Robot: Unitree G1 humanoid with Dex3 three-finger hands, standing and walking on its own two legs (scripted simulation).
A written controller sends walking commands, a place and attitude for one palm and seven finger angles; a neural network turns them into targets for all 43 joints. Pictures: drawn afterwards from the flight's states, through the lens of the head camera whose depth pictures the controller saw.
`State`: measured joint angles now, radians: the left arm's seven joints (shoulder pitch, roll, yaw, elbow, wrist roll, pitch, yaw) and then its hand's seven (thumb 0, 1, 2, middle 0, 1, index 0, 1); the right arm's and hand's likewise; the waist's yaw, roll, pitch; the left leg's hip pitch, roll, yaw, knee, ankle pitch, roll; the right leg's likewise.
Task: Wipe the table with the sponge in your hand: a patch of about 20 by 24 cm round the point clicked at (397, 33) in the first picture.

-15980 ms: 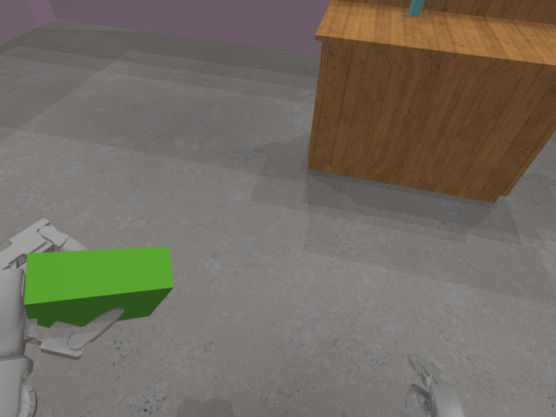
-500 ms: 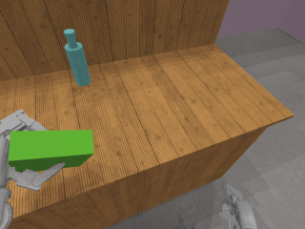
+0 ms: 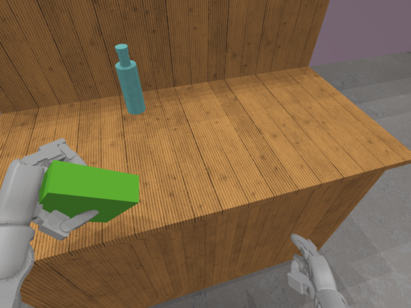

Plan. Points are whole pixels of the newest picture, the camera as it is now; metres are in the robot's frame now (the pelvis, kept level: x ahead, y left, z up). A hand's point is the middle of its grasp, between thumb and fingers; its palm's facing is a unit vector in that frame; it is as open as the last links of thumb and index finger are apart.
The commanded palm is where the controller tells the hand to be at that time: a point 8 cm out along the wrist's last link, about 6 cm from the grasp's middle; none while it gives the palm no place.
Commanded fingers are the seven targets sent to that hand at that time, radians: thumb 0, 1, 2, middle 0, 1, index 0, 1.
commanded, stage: turn the palm down, sponge in hand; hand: left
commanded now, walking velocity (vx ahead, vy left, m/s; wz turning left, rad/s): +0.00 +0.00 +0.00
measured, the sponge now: (97, 197) +0.24 +0.22 +0.13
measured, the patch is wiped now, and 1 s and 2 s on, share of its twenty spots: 0.00 0.00 0.00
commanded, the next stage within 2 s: move the sponge above the wiping area in 1.82 s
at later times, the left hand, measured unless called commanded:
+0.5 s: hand (72, 182) +0.24 +0.24 +0.18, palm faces +0.27 -0.45 -0.85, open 9.3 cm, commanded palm +0.21 +0.26 +0.22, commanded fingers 0.00 0.10 1.30 -1.20 -1.60 -1.20 -1.60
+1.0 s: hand (57, 176) +0.25 +0.27 +0.18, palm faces +0.20 -0.24 -0.95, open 9.2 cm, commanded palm +0.21 +0.26 +0.24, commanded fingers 0.00 0.10 1.30 -1.20 -1.60 -1.20 -1.60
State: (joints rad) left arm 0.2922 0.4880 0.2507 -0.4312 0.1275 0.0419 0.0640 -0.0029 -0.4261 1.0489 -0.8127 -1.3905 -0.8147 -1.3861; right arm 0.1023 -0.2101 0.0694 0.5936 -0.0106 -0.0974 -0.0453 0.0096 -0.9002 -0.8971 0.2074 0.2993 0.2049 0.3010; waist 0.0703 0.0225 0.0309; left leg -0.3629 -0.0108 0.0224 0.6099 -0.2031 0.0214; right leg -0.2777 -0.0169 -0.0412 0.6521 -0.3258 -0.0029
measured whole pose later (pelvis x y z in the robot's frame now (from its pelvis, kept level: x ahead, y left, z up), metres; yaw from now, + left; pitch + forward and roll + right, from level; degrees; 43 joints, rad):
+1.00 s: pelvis +0.02 -0.02 +0.01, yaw -1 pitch -4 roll +0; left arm 0.21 0.63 0.13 -0.43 0.57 0.37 -0.06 0.00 -0.43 1.05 -0.81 -1.39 -0.81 -1.39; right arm 0.05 -0.26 0.07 0.61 0.05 -0.02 -0.11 0.01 -0.90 -0.90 0.21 0.30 0.20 0.30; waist 0.12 0.11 0.01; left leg -0.27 0.01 0.01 0.53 -0.20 0.00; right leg -0.18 0.01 -0.04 0.55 -0.31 -0.03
